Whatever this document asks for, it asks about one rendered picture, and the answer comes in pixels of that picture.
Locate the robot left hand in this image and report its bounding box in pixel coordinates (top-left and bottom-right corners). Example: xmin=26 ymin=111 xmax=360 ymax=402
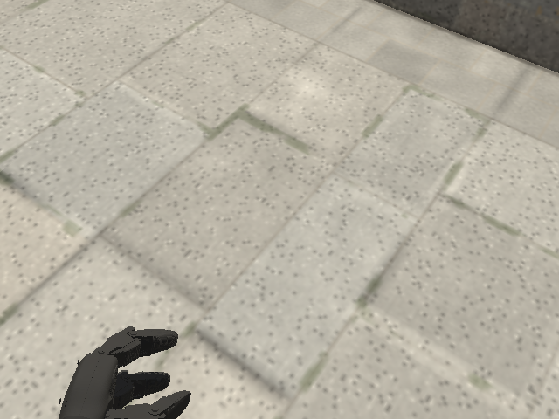
xmin=59 ymin=326 xmax=191 ymax=419

